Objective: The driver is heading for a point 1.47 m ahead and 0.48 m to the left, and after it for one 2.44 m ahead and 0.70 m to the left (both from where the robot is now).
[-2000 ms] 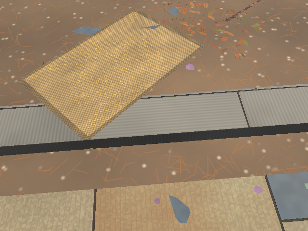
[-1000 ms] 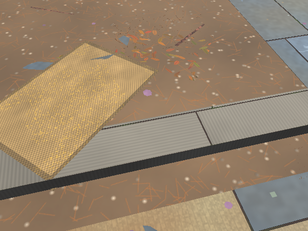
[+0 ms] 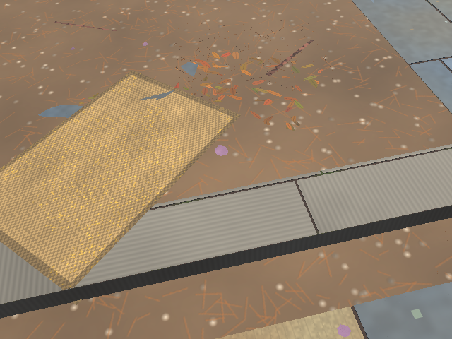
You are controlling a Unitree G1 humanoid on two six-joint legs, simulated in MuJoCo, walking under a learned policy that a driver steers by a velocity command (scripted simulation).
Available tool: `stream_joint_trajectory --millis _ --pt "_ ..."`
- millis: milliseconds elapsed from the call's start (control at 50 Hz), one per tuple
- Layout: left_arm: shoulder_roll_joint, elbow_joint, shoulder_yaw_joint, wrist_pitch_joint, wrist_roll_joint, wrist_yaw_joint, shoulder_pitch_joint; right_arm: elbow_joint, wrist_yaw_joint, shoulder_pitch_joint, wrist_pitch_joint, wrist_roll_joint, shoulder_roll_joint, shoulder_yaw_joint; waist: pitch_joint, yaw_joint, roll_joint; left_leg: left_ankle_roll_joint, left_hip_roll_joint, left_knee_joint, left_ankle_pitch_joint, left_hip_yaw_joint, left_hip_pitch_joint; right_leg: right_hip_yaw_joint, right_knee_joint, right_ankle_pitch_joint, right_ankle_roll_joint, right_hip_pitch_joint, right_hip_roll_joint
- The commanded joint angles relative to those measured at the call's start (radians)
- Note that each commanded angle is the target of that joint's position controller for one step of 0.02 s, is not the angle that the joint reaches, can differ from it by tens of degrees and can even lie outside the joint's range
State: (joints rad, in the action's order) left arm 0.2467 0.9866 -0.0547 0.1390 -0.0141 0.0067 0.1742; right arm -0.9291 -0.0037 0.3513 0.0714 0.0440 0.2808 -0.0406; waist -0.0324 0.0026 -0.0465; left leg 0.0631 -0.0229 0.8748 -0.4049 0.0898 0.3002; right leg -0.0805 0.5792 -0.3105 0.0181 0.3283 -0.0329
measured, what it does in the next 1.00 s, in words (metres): walks ahead, turning left: left foot, then right foot 0.09 m higher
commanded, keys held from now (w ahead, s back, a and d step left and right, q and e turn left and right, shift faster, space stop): w+q+shift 0.60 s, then w+shift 0.40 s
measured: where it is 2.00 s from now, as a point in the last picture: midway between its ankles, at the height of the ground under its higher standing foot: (107, 113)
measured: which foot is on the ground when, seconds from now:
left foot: up 0.00-0.40, down 0.42-0.88, up 0.90-1.00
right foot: down 0.00-0.40, up 0.42-0.64, down 0.66-1.00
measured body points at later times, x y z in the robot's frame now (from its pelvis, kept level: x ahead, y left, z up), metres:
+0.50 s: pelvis +0.32 +0.05 -0.03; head +0.34 +0.05 +0.42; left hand +0.28 +0.32 -0.15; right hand +0.54 -0.17 -0.13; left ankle +0.39 +0.10 -0.73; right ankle +0.14 -0.15 -0.58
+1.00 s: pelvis +0.68 +0.17 -0.01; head +0.74 +0.24 +0.43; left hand +0.69 +0.45 -0.14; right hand +0.86 -0.01 -0.13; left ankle +0.57 +0.21 -0.52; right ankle +0.60 -0.12 -0.72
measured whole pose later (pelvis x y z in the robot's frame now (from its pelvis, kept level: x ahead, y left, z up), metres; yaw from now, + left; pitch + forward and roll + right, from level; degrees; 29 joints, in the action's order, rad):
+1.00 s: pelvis +0.68 +0.17 -0.01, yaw +38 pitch +9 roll +0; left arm 0.20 0.75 -0.05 0.14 0.07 0.01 0.11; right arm -0.79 -0.02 0.34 0.06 0.09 0.18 -0.01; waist 0.02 -0.05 0.06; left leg 0.05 0.10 1.82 -0.86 0.00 0.88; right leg -0.04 0.22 -0.36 -0.05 -0.09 -0.12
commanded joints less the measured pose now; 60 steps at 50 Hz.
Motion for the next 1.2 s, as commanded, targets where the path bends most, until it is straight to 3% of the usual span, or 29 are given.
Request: stream_joint_trajectory --millis 20,120,320,380,420,440,460,480,520,540,600,680,720,780,840,880,900,920,940,960,1000,1040,1060,1080,1100,1120,1140,1180,1200 --pt "0.129 0.013 -0.015 0.024 0.010 0.010 0.233 0.195 0.012 -0.182 0.053 0.027 0.046 0.008 0.053 0.105 0.194 0.066 -0.040 0.488 0.119 0.096 0.797 0.656 -0.374 -0.463 0.135 -0.506 -0.394" --pt "0.070 0.000 0.011 0.013 0.038 0.008 0.148 0.170 0.033 -0.110 -0.016 0.009 0.029 -0.014 0.109 0.018 0.150 0.011 -0.117 0.425 0.365 0.043 0.593 0.122 -0.434 0.031 0.023 -0.252 -0.226" --pt "0.163 -0.057 0.005 -0.019 0.039 -0.061 0.241 0.325 0.090 -0.392 0.003 0.002 -0.010 -0.016 0.195 0.032 0.091 0.075 -0.002 -0.082 0.498 -0.251 0.436 -0.229 -0.406 0.899 -0.055 -0.354 -0.186" --pt "0.260 -0.099 -0.027 -0.059 0.035 -0.092 0.217 0.312 0.096 -0.208 -0.014 0.019 0.077 -0.055 0.049 -0.120 0.223 0.116 0.091 -0.067 0.331 -0.317 0.166 -0.234 -0.087 1.535 -0.027 -0.437 -0.246" --pt "0.267 -0.167 -0.039 -0.061 0.024 -0.067 0.079 0.198 0.066 0.225 -0.039 0.007 0.229 -0.129 -0.127 -0.328 0.200 0.195 0.093 -0.193 0.273 -0.194 -0.383 -0.181 0.445 1.390 0.027 -0.206 -0.213" --pt "0.107 -0.198 0.000 -0.031 0.032 -0.042 0.023 0.143 0.042 0.243 -0.049 0.004 0.220 -0.121 -0.005 -0.266 -0.081 0.218 0.017 -0.221 0.230 -0.006 -0.491 -0.130 0.865 0.153 0.015 0.134 -0.023" --pt "-0.025 -0.287 0.041 0.031 0.004 -0.019 0.135 0.206 0.044 0.134 -0.028 -0.038 0.226 -0.101 -0.099 -0.069 -0.300 0.417 -0.137 -0.341 0.071 0.518 -0.685 0.076 1.166 -0.278 0.008 0.525 0.111" --pt "0.055 -0.352 0.037 0.084 -0.014 -0.004 0.037 0.214 0.047 0.152 -0.006 -0.050 0.138 -0.081 -0.178 -0.129 -0.169 0.428 -0.201 -0.576 -0.203 0.752 -0.689 0.239 1.129 -0.177 0.064 0.632 0.080" --pt "0.099 -0.373 0.022 0.087 -0.024 -0.004 -0.002 0.223 0.058 0.068 0.028 -0.042 0.102 -0.067 -0.001 -0.018 0.170 0.329 -0.191 -0.670 -0.166 0.677 -0.376 0.240 0.915 -0.029 0.071 0.550 -0.003" --pt "0.096 -0.361 0.021 0.066 -0.003 -0.006 0.043 0.245 0.055 -0.009 0.035 -0.038 0.099 -0.063 0.031 0.037 0.172 0.325 -0.150 -0.672 -0.114 0.621 -0.233 0.255 0.842 -0.005 0.040 0.476 -0.027" --pt "0.134 -0.383 0.006 0.017 0.031 -0.016 0.032 0.268 0.022 -0.088 0.031 -0.024 0.089 -0.053 0.122 0.083 0.143 0.286 -0.025 -0.712 0.118 0.379 0.061 0.199 0.607 0.037 -0.042 0.321 -0.069" --pt "0.016 -0.466 0.050 0.002 0.048 -0.014 -0.150 0.225 -0.018 0.005 0.005 -0.014 0.056 -0.037 0.101 -0.018 -0.002 0.214 0.053 -0.632 0.406 0.166 0.145 0.074 0.311 0.308 -0.078 0.198 -0.035" --pt "0.012 -0.495 0.044 0.016 0.033 -0.005 -0.265 0.126 -0.003 0.289 -0.025 0.021 -0.026 -0.009 0.031 -0.096 0.087 0.154 0.021 -0.433 0.804 0.206 -0.501 -0.009 0.411 -0.041 0.022 0.620 0.029" --pt "-0.040 -0.572 0.066 0.050 0.042 0.018 -0.465 0.000 -0.013 0.528 -0.068 -0.018 -0.050 0.008 -0.126 -0.217 -0.142 0.079 -0.026 -0.301 1.425 0.308 -0.878 -0.058 0.475 -0.149 0.039 0.725 0.076" --pt "-0.060 -0.612 0.063 0.042 0.000 0.028 -0.473 0.001 -0.015 0.324 -0.081 -0.049 -0.019 0.010 -0.152 -0.100 -0.145 0.063 0.024 -0.254 1.770 0.313 -0.623 -0.061 0.163 -0.220 0.007 0.253 0.135" --pt "0.096 -0.444 -0.026 0.032 -0.039 0.002 0.033 0.070 -0.017 -0.032 -0.045 -0.044 0.108 -0.029 -0.190 0.185 0.016 -0.034 0.076 0.161 1.642 0.332 -0.052 0.088 -0.342 0.239 0.024 -0.532 0.034" --pt "0.169 -0.273 -0.060 0.017 -0.049 0.005 0.283 0.119 -0.035 -0.131 -0.018 -0.043 0.093 -0.038 -0.065 0.200 0.333 -0.111 0.159 0.502 0.325 0.208 0.535 0.175 -0.354 0.681 0.038 -0.998 -0.105" --pt "0.123 -0.149 -0.051 -0.013 -0.010 0.002 0.493 0.195 -0.059 -0.306 0.011 -0.022 0.084 -0.026 0.111 0.281 0.292 -0.069 0.170 0.801 -0.294 0.004 0.873 0.151 -0.527 0.825 0.052 -1.050 -0.200" --pt "0.028 -0.049 -0.009 -0.020 0.085 0.018 0.608 0.281 -0.055 -0.447 0.055 0.023 -0.035 0.005 0.269 0.255 0.354 -0.029 0.237 1.176 -0.529 -0.113 1.289 0.143 -0.327 1.462 0.048 -1.149 -0.268" --pt "-0.024 -0.043 0.010 -0.022 0.139 0.024 0.496 0.349 -0.031 -0.359 0.067 0.086 -0.103 0.030 0.117 0.120 0.450 -0.020 0.179 1.271 -0.664 -0.119 1.525 0.109 -0.032 1.764 0.075 -1.306 -0.352" --pt "-0.079 -0.058 0.018 -0.050 0.103 -0.010 0.207 0.482 0.013 -0.358 0.034 0.071 -0.224 0.108 -0.030 -0.013 0.327 0.012 -0.058 0.904 -0.753 -0.045 1.395 0.001 -0.125 1.182 -0.013 -1.030 -0.314" --pt "0.137 -0.197 -0.024 -0.092 0.007 -0.080 -0.253 0.517 0.082 -0.119 0.063 -0.012 -0.181 0.124 -0.020 -0.289 0.139 -0.036 -0.044 0.247 -0.142 -0.235 0.334 -0.122 -0.392 1.100 0.022 0.001 -0.170" --pt "0.348 -0.237 -0.089 -0.069 0.012 -0.092 -0.121 0.379 0.102 0.175 0.066 -0.101 -0.027 0.037 -0.343 -0.368 0.073 -0.068 0.177 0.292 0.389 -0.304 -0.482 -0.026 -0.284 1.406 0.145 0.184 -0.111" --pt "0.475 -0.261 -0.111 -0.050 0.017 -0.052 -0.210 0.275 0.066 0.469 0.023 -0.079 0.121 -0.047 -0.469 -0.558 0.146 -0.039 0.199 0.320 0.379 -0.252 -0.659 0.014 -0.005 1.808 0.134 0.095 -0.215" --pt "0.342 -0.247 -0.094 -0.047 -0.020 -0.025 -0.226 0.239 0.026 0.546 -0.018 -0.079 0.229 -0.078 -0.405 -0.539 -0.037 0.032 0.140 0.196 0.192 0.004 -0.635 0.102 0.408 1.088 0.054 0.089 -0.132" --pt "0.074 -0.249 -0.030 -0.048 -0.038 0.008 -0.144 0.198 0.002 0.499 -0.021 -0.097 0.297 -0.054 -0.369 -0.364 -0.636 0.159 -0.123 -0.186 -0.054 0.576 -0.437 0.191 0.982 -0.231 0.018 0.112 0.187" --pt "0.059 -0.219 -0.019 -0.007 -0.037 0.036 0.093 0.224 0.013 0.425 -0.003 -0.085 0.151 -0.006 -0.501 -0.234 -0.745 0.182 -0.139 -0.349 0.093 0.658 -0.552 0.396 1.101 -0.303 0.102 0.106 0.193" --pt "0.016 -0.310 0.003 -0.006 -0.066 0.037 -0.063 0.203 0.003 0.315 0.013 -0.021 0.091 -0.021 -0.118 -0.213 -0.345 0.201 -0.225 -0.586 -0.494 0.778 -0.329 0.231 1.212 -0.256 0.115 0.401 0.128" --pt "-0.036 -0.340 0.023 -0.011 -0.059 0.029 -0.132 0.187 0.009 0.207 0.034 -0.039 0.045 -0.007 0.037 -0.156 -0.150 0.178 -0.223 -0.529 -0.459 0.724 -0.106 0.238 1.259 -0.184 0.123 0.448 0.073"
Keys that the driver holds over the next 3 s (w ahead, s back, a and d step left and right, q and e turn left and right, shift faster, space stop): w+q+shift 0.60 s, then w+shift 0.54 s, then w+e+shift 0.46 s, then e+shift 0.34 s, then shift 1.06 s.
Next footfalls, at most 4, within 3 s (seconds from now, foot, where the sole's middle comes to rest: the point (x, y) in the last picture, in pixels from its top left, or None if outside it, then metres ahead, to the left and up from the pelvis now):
0.42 left None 0.42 0.11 -0.77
0.66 right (266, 271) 0.68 -0.05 -0.67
1.10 left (126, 227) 0.86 0.40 -0.69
1.56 right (122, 130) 1.33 0.49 -0.69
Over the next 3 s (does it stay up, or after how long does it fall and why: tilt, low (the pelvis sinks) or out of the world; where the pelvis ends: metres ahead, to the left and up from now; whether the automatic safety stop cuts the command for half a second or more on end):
stays up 1.50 0.56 0.08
